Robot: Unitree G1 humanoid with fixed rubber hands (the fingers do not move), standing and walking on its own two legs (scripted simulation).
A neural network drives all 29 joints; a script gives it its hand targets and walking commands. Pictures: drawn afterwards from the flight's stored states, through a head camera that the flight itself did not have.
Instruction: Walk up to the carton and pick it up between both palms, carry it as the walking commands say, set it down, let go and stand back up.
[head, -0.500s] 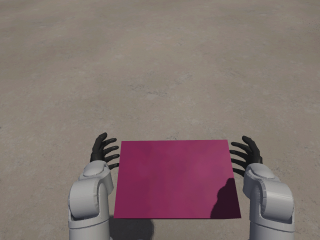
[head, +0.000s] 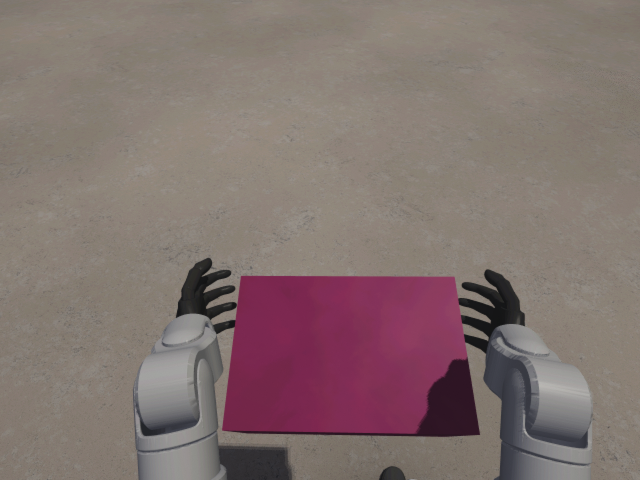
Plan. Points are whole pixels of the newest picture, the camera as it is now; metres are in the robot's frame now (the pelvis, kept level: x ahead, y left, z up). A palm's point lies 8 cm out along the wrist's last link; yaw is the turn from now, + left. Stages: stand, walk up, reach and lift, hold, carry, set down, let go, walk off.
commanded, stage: carry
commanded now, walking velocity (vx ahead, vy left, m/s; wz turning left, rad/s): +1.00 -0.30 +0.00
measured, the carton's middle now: (346, 358) +0.28 -0.01 +0.00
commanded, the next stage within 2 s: none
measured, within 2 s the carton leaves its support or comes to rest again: neither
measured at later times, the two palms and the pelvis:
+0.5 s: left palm (317, 115) +0.68 +0.03 +0.12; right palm (513, 126) +0.65 -0.31 +0.12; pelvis +0.40 -0.12 +0.03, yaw -1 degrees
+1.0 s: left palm (371, 45) +1.04 -0.10 +0.11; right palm (505, 48) +1.06 -0.45 +0.09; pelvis +0.76 -0.30 +0.03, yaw +3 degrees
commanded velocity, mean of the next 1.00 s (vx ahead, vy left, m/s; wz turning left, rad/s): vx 0.66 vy -0.20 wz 0.00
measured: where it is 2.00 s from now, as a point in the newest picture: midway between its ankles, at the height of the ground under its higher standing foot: (420, 270)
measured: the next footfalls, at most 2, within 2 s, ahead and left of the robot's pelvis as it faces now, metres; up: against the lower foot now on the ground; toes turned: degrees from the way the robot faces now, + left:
left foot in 0.36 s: +0.39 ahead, +0.00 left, +0.00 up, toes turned +11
right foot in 0.72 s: +0.79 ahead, -0.38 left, +0.00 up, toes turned -9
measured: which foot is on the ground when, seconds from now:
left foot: down 0.00-0.02, up 0.04-0.34, down 0.36-0.74, up 0.76-1.00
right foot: down 0.00-0.40, up 0.42-0.70, down 0.72-1.00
